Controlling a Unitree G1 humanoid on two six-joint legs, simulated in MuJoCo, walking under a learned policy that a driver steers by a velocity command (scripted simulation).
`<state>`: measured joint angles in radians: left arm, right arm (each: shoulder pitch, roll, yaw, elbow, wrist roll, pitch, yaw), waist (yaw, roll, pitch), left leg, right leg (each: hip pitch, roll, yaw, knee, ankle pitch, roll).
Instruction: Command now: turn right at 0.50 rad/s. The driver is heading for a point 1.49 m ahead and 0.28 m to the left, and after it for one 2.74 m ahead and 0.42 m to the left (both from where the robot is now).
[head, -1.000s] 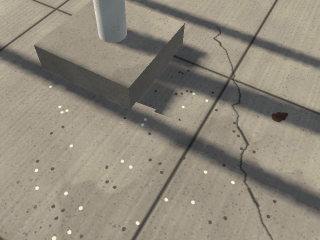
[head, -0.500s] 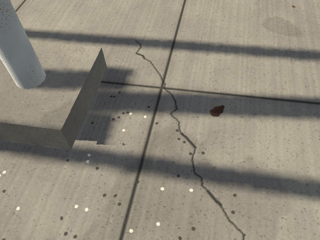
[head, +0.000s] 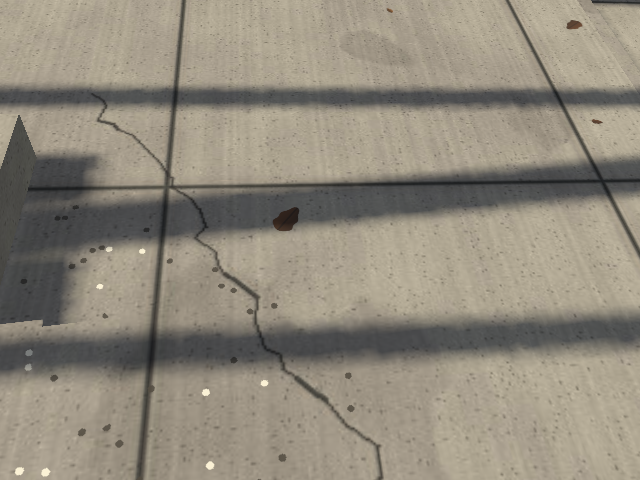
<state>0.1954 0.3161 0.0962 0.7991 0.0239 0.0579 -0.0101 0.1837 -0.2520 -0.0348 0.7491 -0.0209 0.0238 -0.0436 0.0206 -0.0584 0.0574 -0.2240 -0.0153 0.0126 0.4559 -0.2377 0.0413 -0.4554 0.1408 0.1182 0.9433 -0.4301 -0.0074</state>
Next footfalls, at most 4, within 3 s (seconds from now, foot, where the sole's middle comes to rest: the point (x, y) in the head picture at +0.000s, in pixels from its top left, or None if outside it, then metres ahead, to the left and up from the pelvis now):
0.28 right None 0.01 -0.12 -0.78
0.66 left None -0.02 0.09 -0.78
1.24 right None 0.12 -0.05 -0.78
1.68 left None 0.35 0.23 -0.78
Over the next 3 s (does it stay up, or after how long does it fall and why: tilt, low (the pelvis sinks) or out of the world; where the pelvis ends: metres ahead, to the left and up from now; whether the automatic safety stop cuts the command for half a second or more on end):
stays up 0.92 0.16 0.00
